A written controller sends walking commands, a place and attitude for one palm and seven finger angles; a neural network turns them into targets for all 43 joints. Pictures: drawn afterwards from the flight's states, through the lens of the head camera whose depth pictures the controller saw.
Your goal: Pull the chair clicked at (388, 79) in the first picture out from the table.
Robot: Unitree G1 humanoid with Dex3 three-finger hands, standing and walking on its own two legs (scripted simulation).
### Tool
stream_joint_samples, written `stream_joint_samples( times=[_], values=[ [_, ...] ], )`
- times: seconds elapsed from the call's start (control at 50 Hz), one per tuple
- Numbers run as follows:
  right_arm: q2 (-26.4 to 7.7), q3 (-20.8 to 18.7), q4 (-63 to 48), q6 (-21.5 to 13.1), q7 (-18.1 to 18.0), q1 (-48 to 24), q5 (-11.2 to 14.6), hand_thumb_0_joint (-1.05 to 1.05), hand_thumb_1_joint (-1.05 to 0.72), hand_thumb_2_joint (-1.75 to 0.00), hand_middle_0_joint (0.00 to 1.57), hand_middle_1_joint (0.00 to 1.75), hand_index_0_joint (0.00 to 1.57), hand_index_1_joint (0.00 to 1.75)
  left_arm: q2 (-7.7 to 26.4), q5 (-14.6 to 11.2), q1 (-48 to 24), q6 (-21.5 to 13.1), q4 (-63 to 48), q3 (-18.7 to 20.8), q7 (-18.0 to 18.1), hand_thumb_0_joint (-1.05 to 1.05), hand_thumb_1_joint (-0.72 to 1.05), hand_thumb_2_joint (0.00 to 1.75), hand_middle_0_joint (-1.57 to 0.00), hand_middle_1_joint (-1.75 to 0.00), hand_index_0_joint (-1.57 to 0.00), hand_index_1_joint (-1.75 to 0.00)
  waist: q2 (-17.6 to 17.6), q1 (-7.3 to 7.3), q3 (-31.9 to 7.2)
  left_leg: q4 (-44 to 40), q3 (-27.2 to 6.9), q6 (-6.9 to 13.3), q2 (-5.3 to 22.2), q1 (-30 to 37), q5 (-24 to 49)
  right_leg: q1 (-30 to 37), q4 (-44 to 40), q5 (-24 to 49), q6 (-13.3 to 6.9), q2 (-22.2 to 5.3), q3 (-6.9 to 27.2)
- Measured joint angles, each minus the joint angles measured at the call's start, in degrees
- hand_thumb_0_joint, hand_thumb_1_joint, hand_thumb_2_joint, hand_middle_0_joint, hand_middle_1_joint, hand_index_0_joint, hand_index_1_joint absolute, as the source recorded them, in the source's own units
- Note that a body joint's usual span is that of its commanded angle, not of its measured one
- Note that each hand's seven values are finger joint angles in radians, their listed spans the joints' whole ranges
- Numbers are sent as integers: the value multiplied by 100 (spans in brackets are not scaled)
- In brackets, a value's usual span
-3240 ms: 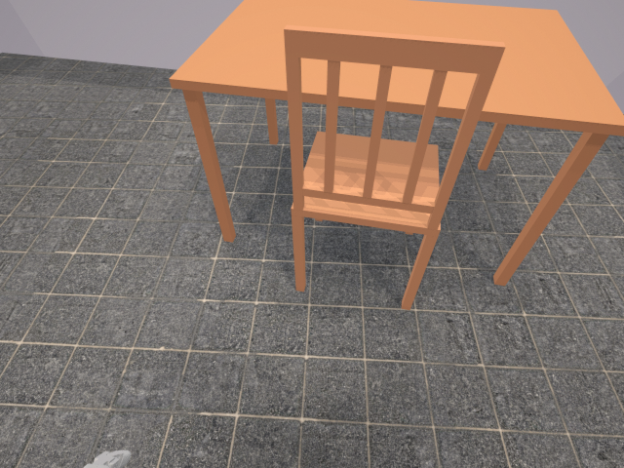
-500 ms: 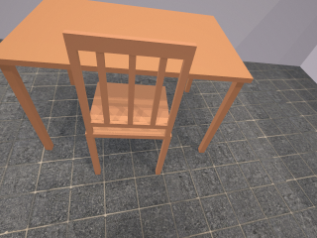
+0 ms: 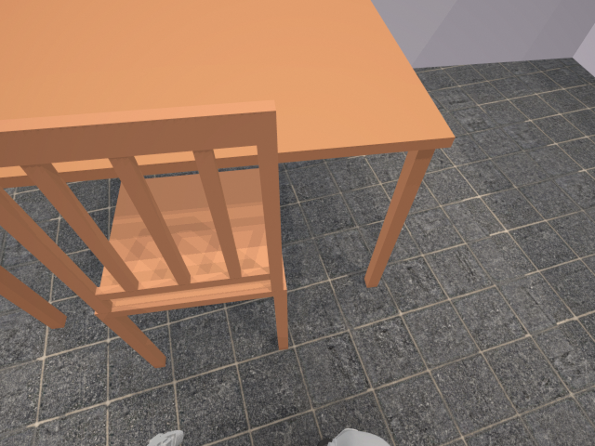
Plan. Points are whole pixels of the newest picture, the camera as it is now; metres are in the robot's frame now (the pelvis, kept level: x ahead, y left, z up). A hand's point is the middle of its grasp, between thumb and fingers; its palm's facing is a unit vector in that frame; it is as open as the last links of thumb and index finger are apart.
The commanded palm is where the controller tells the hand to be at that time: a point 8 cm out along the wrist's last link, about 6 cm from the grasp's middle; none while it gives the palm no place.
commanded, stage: come to a stop and stand still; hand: left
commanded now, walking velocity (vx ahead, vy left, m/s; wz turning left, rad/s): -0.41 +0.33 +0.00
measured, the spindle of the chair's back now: (159, 231) +0.46 +0.24 -0.04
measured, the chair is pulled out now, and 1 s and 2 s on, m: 0.00 0.00 0.00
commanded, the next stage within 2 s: none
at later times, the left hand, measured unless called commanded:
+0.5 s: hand out of the picture +0.00 +0.23 -0.16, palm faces +0.08 -0.96 -0.26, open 7.4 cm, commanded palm none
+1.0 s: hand out of the picture -0.06 +0.29 -0.15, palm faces +0.00 -0.98 -0.20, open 7.4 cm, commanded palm none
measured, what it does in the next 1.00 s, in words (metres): steps to the left: left foot, then right foot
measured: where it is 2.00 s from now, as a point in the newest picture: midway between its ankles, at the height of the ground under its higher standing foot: outside the picture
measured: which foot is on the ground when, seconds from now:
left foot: up 0.00-0.50, down 0.52-1.00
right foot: down 0.00-0.56, up 0.58-0.76, down 0.78-1.00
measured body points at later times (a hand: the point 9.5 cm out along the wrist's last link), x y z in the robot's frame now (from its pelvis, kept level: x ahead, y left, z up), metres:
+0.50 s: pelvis -0.01 +0.04 +0.01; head -0.01 +0.03 +0.46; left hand +0.00 +0.28 -0.14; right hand +0.11 -0.21 -0.13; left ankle -0.04 +0.15 -0.71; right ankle +0.07 -0.08 -0.72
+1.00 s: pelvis -0.08 +0.12 +0.01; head -0.07 +0.11 +0.46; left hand -0.06 +0.34 -0.14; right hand -0.09 -0.11 -0.15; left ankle -0.04 +0.14 -0.72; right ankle -0.04 -0.02 -0.72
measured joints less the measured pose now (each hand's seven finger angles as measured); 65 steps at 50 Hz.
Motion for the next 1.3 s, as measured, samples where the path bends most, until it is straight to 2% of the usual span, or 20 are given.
stream_joint_samples(
  times=[0.04,0.16,0.24,0.32,0.38,0.44,0.5,0.52,0.54,0.58,0.62,0.68,0.74,0.78,0.82,0.88,0.94,1.12,1.3],
  values=[
    [-51,-13,-147,4,-35,-284,-11,0,-91,-90,20,30,20,30,20,-57,65,-39,17,54,135,-1,94,90,-20,-30,-20,-29,36,53,-89,450,-56,-17,-59,-515,286,252,-323,73,25,86,-41],
    [-278,-53,-688,144,-113,-1207,11,0,-91,-90,20,30,19,30,-18,34,209,104,85,-73,277,-1,94,90,-20,-30,-20,-29,247,184,-305,-655,-45,-245,-276,-1091,522,576,-797,195,-68,182,-60],
    [-495,-148,-901,341,-86,-1665,-43,0,-94,-90,20,30,19,30,-89,55,302,212,16,-56,312,0,93,90,-20,-30,-20,-30,311,377,-298,-540,-172,-359,-469,-1252,477,594,-705,145,-43,98,-47],
    [-579,-189,-1098,414,-20,-1932,-52,0,-93,-90,20,30,19,30,-37,100,460,300,-45,-20,325,0,92,90,-21,-30,-20,-30,172,513,-261,-540,-253,-397,-541,-1185,457,528,-630,168,16,-85,-11],
    [-557,-174,-1188,386,25,-1979,-37,0,-93,-90,20,30,19,30,60,135,590,368,-50,1,297,0,92,90,-21,-30,-20,-30,30,592,-261,-1110,-259,-361,-497,-839,463,452,-622,232,81,-206,11],
    [-571,-161,-1473,366,76,-1870,-4,0,-92,-90,20,30,19,30,118,141,862,363,-184,-90,369,1,91,90,-21,-30,-20,-30,-37,651,-321,-1450,-241,-325,-574,-481,295,302,-550,326,197,-316,113],
    [-629,-144,-1733,310,80,-1703,41,0,-92,-90,20,30,19,30,162,152,1081,423,-257,-152,352,1,91,90,-21,-30,-20,-30,58,587,-435,-2586,-104,-219,-645,107,594,127,-276,294,343,-441,160],
    [-640,-126,-1776,272,80,-1646,38,0,-92,-90,20,30,19,30,188,141,1107,465,-263,-159,345,1,91,90,-21,-30,-20,-30,98,554,-457,-2998,-51,-114,-661,277,874,53,-130,254,407,-483,154],
    [-593,-99,-1757,248,80,-1616,20,0,-92,-90,20,30,19,30,241,118,1091,518,-237,-146,343,1,91,90,-21,-30,-20,-30,13,571,-413,-3046,36,32,-760,332,1029,21,10,185,445,-560,261],
    [-518,-3,-1749,260,105,-1452,-40,0,-92,-90,20,30,19,30,290,75,1128,628,-211,-118,329,1,91,90,-21,-30,-20,-30,-14,606,-443,-3035,152,223,-836,396,1038,17,146,-346,464,-502,526],
    [-450,77,-1718,281,106,-1289,-77,0,-91,-90,20,30,19,30,310,78,1184,697,-214,-113,300,1,91,90,-21,-30,-20,-29,51,564,-520,-3153,207,325,-854,438,1086,-77,586,-798,437,-358,744],
    [-464,77,-1635,320,73,-1177,-81,-1,-94,-90,20,30,20,30,321,63,1219,673,-268,-95,250,1,91,90,-20,-30,-20,-29,89,485,-536,-3312,282,434,-949,403,1255,-106,1158,-847,415,-194,935],
    [-521,108,-1521,329,87,-1095,-91,0,-94,-90,20,30,20,30,294,59,1194,605,-324,-105,218,1,91,90,-20,-30,-20,-29,110,480,-509,-3329,361,524,-1061,235,1367,235,780,-836,381,-115,906],
    [-544,128,-1445,314,86,-1057,-77,0,-93,-90,20,30,20,30,256,67,1172,529,-336,-121,221,1,91,90,-20,-30,-20,-29,100,503,-475,-3267,441,564,-1131,70,1394,515,113,-497,352,-84,972],
    [-603,130,-1344,304,78,-1068,-61,0,-93,-90,20,30,20,30,124,64,1098,484,-278,-181,222,1,91,90,-20,-30,-20,-29,272,451,-344,-3327,409,578,-1089,48,1476,542,-78,-200,413,-42,947],
    [-594,155,-1248,265,88,-961,-61,0,-92,-90,20,30,20,30,3,47,1115,435,-235,-265,191,1,91,90,-20,-30,-20,-29,352,346,-338,-3612,362,555,-1107,63,1661,564,-329,-177,404,-36,931],
    [-519,204,-1135,211,98,-828,-68,0,-92,-90,20,30,20,30,-39,40,1103,431,-194,-284,188,1,91,90,-20,-30,-20,-29,277,299,-351,-3840,365,614,-1133,98,1822,570,-473,-209,377,-32,968],
    [-413,255,-727,180,52,-701,-35,0,-91,-90,20,30,20,30,-44,56,1033,424,33,-292,218,1,92,90,-20,-30,-20,-29,96,328,-398,-4171,389,764,-1244,285,1999,678,-609,-233,318,-98,1039],
    [-383,236,-634,119,11,-937,-17,0,-91,-90,20,30,20,30,-116,57,1155,416,255,-289,250,1,92,90,-20,-30,-20,-29,58,381,-420,-4344,412,762,-1355,399,2015,744,-692,-151,317,-161,1145]
  ],
)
